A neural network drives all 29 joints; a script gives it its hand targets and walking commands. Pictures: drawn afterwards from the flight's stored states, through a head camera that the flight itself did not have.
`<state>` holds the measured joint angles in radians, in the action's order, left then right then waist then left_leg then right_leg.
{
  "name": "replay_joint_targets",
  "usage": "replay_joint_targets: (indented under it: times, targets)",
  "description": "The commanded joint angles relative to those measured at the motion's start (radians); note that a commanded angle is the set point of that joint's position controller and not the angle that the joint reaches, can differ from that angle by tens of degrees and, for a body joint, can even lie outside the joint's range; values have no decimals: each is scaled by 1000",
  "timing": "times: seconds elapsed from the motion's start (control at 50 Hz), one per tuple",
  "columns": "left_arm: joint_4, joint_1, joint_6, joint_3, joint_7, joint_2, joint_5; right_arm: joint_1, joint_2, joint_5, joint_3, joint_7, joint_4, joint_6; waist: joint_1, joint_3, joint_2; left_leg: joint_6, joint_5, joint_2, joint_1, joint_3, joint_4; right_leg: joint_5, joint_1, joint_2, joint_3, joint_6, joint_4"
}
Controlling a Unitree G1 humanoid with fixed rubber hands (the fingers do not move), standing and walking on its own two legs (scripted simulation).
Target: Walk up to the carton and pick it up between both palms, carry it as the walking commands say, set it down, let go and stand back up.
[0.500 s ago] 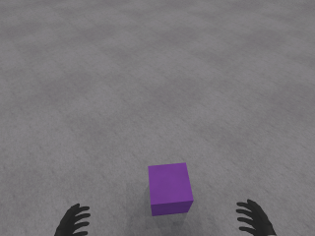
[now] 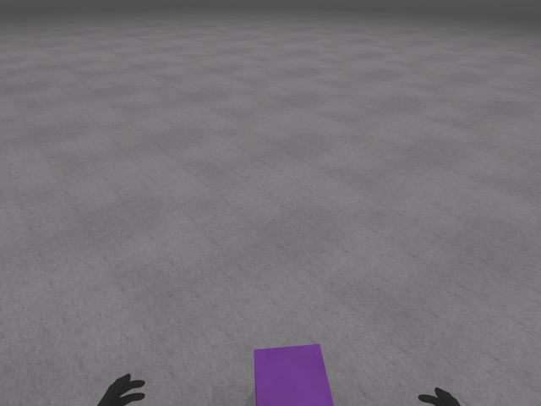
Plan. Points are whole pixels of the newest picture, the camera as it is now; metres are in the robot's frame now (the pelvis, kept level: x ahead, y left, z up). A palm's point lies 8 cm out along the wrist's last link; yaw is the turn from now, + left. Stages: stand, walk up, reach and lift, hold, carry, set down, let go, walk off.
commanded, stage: stand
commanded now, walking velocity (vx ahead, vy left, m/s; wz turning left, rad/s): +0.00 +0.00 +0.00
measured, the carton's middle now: (289, 397) +0.43 -0.08 -0.63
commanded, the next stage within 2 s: none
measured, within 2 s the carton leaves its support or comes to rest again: neither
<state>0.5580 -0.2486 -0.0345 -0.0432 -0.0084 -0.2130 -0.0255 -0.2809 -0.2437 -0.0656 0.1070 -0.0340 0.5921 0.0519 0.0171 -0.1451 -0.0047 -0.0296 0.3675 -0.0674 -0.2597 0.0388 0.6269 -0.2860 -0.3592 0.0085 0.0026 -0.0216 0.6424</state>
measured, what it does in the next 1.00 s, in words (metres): stands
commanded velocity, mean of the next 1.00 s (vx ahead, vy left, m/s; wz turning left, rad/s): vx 0.00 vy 0.00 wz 0.00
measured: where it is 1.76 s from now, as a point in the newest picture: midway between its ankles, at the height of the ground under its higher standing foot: outside the picture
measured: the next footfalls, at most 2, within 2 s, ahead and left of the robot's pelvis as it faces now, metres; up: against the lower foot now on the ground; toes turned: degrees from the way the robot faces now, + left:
none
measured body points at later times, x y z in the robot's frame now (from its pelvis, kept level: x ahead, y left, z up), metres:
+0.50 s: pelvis +0.00 +0.00 +0.00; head -0.07 +0.00 +0.45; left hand +0.15 +0.25 -0.08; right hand +0.12 -0.28 -0.08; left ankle -0.02 +0.10 -0.72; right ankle +0.03 -0.11 -0.72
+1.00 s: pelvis -0.02 -0.01 +0.00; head -0.08 +0.00 +0.45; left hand +0.13 +0.25 -0.08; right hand +0.10 -0.28 -0.09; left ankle -0.02 +0.10 -0.72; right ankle +0.03 -0.11 -0.72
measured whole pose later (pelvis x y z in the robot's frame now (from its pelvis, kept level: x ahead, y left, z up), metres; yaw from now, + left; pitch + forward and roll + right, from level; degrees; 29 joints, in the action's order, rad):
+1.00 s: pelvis -0.02 -0.01 +0.00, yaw +0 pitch -1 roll +1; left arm 0.64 -0.28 0.03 -0.04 0.01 -0.25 -0.03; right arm -0.31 -0.24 -0.06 0.11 -0.01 0.67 -0.01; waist 0.02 -0.14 -0.02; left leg -0.03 0.34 -0.07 -0.26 0.04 0.63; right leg -0.26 -0.36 0.01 0.00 -0.02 0.64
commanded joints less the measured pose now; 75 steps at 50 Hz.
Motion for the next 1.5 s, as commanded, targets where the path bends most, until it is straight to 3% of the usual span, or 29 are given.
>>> replay_joint_targets:
  times: [0.0, 0.36, 0.92, 1.48]
  targets:
    - [-30, 46, 86, -49, 30, -235, 102, 42, -218, 137, 45, 24, -67, -83, -15, 33, -60, 3, -43, 102, -96, 128, -148, 65, 97, -84, 139, -14, -132]
    - [14, 46, 120, -46, 38, -260, 90, 32, -231, 128, 41, 34, -25, -112, -13, 46, -75, -17, -107, 108, -76, 134, -138, 131, 94, -94, 152, -24, -149]
    - [47, 42, 130, -50, 34, -280, 83, 28, -240, 124, 35, 39, 0, -119, -15, 82, -81, -41, -65, 108, -76, 141, -128, 7, 71, -108, 194, -37, -203]
    - [79, 55, 133, -53, 32, -286, 75, 36, -249, 114, 33, 40, 50, -123, -14, 94, -74, -47, -80, 116, -75, 146, -133, 34, 94, -118, 197, -40, -208]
